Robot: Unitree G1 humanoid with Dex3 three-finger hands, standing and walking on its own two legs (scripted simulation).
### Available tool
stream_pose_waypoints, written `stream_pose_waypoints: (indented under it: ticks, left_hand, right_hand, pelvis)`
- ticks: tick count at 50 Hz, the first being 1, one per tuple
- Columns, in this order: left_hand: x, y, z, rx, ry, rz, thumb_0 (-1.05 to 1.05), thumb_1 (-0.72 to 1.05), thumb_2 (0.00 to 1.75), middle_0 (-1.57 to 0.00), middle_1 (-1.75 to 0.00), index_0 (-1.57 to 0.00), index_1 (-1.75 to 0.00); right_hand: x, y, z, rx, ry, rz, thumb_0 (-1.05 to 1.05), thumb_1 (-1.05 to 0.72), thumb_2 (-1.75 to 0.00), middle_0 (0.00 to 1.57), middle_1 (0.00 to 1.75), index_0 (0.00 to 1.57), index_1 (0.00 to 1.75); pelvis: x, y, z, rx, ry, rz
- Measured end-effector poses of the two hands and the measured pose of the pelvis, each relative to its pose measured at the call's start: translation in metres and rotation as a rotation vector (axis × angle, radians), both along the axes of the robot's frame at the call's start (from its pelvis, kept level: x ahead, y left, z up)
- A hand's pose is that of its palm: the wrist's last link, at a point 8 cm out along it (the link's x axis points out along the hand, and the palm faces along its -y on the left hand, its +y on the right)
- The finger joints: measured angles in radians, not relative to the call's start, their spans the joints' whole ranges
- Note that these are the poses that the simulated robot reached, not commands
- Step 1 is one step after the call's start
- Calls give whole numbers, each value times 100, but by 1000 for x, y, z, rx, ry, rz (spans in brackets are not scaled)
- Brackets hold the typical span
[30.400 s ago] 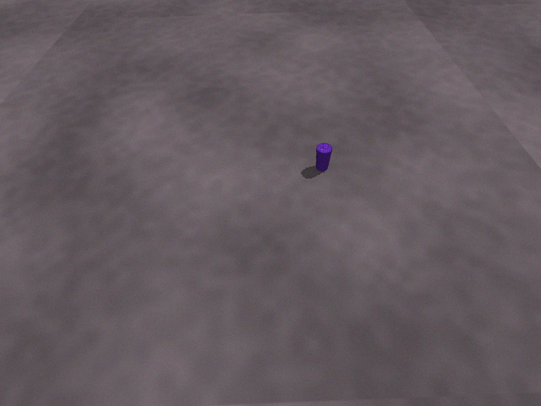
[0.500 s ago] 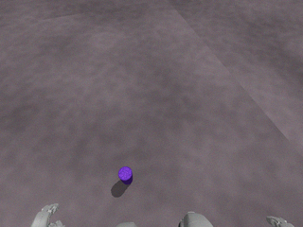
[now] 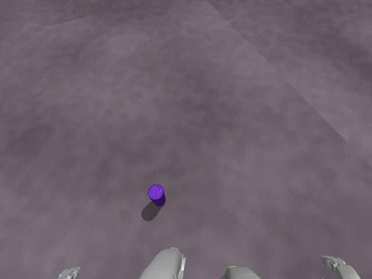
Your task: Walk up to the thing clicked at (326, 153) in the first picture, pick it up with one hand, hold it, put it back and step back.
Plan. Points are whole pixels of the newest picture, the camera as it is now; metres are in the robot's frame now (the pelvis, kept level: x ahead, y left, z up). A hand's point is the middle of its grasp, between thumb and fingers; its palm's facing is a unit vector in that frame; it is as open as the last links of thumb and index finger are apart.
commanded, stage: step back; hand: left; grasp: from the side
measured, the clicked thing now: (157, 196) +0.51 +0.21 -0.69
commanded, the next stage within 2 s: none
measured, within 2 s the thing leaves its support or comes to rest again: neither
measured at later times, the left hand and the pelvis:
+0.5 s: hand out of the picture -0.05 +0.28 -0.15, palm faces +0.01 -0.92 -0.40, open 7.4 cm; pelvis -0.14 +0.00 +0.00, yaw +0 degrees
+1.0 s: hand out of the picture -0.18 +0.26 -0.14, palm faces +0.05 -0.91 -0.41, open 7.4 cm; pelvis -0.31 -0.01 -0.01, yaw +4 degrees
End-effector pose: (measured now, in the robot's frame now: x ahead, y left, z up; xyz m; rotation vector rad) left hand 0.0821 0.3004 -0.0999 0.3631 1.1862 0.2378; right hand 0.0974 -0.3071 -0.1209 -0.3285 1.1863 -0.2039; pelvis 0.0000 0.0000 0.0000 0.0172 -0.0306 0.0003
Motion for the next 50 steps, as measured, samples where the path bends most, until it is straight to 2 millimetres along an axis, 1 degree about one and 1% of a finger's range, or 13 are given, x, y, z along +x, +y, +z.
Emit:
stream_pose_waypoints:
  ticks: [6, 8, 11, 16, 21, 25, 28, 31, 35, 37, 41, 46, 50]
  left_hand:
    - [-15, 9, 10, 23, -82, 14, 0, 90, 89, -21, -30, -21, -30]
    - [-22, 15, 7, 21, -110, 15, 0, 90, 89, -20, -30, -20, -30]
    - [-35, 27, -5, 8, -128, 18, 0, 90, 89, -20, -30, -20, -30]
    - [-69, 31, -8, -9, -85, 38, 0, 90, 90, -20, -30, -20, -30]
    - [-109, 29, -8, -13, -53, 36, 0, 90, 90, -20, -30, -20, -30]
    - [-142, 21, -12, -2, -9, 17, 0, 90, 90, -20, -30, -20, -30]
    - [-168, 10, -15, 12, 5, 1, 0, 90, 90, -20, -30, -20, -30]
    - [-198, -4, -12, 16, 18, -1, 0, 90, 90, -20, -30, -20, -30]
    - [-230, -13, 1, 18, 21, 15, 0, 90, 89, -20, -30, -20, -30]
    - [-237, -13, 6, 27, 9, 18, 0, 90, 89, -20, -30, -20, -30]
    - [-244, -8, 9, 46, -52, 10, 0, 90, 89, -21, -30, -21, -30]
    - [-255, 5, -4, 32, -126, 10, 0, 90, 89, -20, -30, -20, -30]
    - [-278, 5, -6, 12, -106, 22, 0, 90, 89, -20, -30, -20, -30]
  right_hand:
    - [-30, 1, 4, -28, 34, 53, 0, -91, -90, 21, 30, 20, 30]
    - [-39, 4, 4, -41, 40, 72, 0, -91, -90, 21, 30, 20, 30]
    - [-54, 11, 4, -61, 29, 89, 0, -91, -90, 21, 30, 20, 30]
    - [-80, 21, 20, -52, 0, 98, 0, -91, -90, 21, 30, 20, 30]
    - [-97, 17, 30, -62, -50, 91, 0, -90, -90, 21, 31, 20, 30]
    - [-113, 6, 27, -59, -102, 87, 0, -90, -90, 21, 31, 20, 30]
    - [-129, -8, 16, -48, -124, 80, 0, -90, -90, 21, 31, 20, 30]
    - [-152, -21, 6, -36, -114, 49, 0, -90, -90, 21, 30, 20, 30]
    - [-190, -27, 6, -23, -66, 23, 0, -91, -90, 21, 30, 20, 30]
    - [-211, -28, 6, -25, -41, 26, 0, -91, -90, 21, 30, 20, 30]
    - [-252, -27, 3, -35, 29, 44, 0, -91, -90, 21, 30, 20, 30]
    - [-294, -17, -2, -56, 77, 73, 0, -91, -90, 21, 30, 20, 30]
    - [-321, -9, 8, -42, 60, 79, 0, -91, -90, 21, 30, 20, 30]
  pelvis:
    - [-29, 4, 2, -1, 13, 37]
    - [-41, 7, -2, -6, 12, 54]
    - [-60, 14, -10, 2, -3, 67]
    - [-88, 15, -1, -25, -9, 55]
    - [-115, 10, 3, -37, -1, 24]
    - [-142, 1, -2, -34, 0, -6]
    - [-164, -10, -11, -24, -1, -25]
    - [-186, -18, -13, -49, -16, -10]
    - [-206, -21, -3, 2, -10, -12]
    - [-217, -21, -1, 9, -4, -1]
    - [-242, -20, -1, 5, 3, 32]
    - [-280, -13, -13, 15, -9, 70]
    - [-307, -13, -6, -15, -17, 63]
